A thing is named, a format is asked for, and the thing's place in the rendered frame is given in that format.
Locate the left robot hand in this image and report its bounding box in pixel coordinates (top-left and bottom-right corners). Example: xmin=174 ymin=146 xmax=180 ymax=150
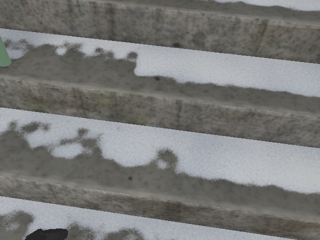
xmin=25 ymin=228 xmax=68 ymax=240

